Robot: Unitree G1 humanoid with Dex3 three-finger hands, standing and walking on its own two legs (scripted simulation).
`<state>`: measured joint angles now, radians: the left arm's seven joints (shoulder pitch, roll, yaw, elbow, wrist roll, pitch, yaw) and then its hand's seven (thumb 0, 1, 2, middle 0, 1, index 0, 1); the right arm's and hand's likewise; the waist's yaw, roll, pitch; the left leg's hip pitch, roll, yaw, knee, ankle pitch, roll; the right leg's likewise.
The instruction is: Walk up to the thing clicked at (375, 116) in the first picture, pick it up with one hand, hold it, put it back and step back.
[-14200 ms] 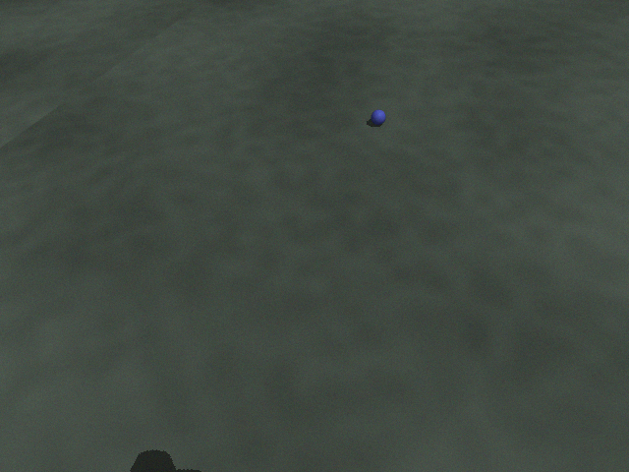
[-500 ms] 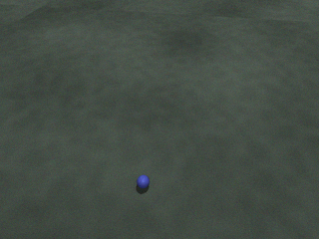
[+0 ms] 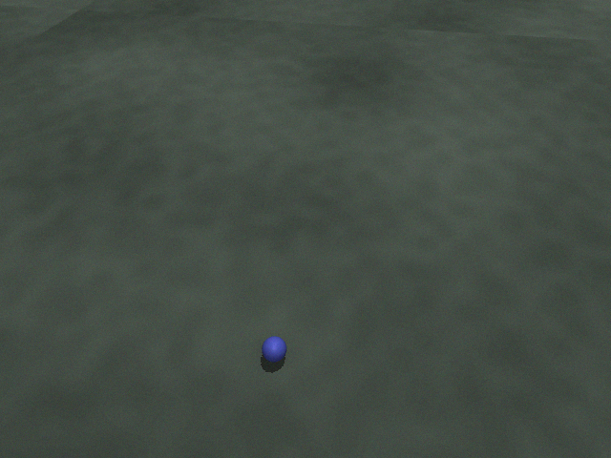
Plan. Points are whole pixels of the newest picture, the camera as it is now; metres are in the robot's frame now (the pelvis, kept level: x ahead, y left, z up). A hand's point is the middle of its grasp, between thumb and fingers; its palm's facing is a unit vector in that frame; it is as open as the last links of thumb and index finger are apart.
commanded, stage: stand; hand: left
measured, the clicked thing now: (274, 349) +0.59 +0.16 -0.74
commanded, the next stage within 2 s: walk up in 0.52 s
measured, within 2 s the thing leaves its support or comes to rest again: neither
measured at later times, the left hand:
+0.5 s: hand out of the picture +0.07 +0.26 -0.16, palm faces -0.02 -0.94 -0.34, open 7.4 cm
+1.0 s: hand out of the picture +0.07 +0.31 -0.19, palm faces +0.00 -0.93 -0.38, open 7.4 cm
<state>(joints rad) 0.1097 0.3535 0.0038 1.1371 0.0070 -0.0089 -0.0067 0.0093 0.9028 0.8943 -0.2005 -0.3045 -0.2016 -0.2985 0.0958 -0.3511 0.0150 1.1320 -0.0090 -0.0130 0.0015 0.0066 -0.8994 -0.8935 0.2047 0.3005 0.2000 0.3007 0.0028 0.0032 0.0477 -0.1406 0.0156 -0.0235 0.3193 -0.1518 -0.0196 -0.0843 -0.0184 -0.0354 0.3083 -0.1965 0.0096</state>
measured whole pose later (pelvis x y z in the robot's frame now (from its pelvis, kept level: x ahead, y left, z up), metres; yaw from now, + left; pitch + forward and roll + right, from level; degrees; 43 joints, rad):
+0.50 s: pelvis +0.00 +0.00 +0.00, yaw +0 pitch -2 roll +0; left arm 0.12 0.35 0.01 1.13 0.01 -0.01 -0.01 0.01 0.90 0.89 -0.20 -0.30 -0.20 -0.30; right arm 0.10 -0.35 0.02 1.13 -0.01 -0.01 0.00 0.01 -0.90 -0.89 0.20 0.30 0.20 0.30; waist 0.00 0.00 0.05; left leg -0.13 0.01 -0.02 0.32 -0.16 -0.02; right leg -0.08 -0.02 -0.03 0.30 -0.20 0.01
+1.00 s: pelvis -0.07 +0.04 -0.03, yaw +0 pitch -1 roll -1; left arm 0.03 0.42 0.07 0.88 0.01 0.07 0.04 0.01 0.90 0.89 -0.20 -0.30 -0.20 -0.30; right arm 0.15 -0.36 -0.05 0.95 -0.04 0.04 0.00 0.01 -0.90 -0.89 0.20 0.30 0.20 0.30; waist -0.01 -0.07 0.20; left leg -0.33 -0.02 -0.02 0.70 -0.35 0.03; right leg -0.49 0.09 0.17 1.12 -0.57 -0.02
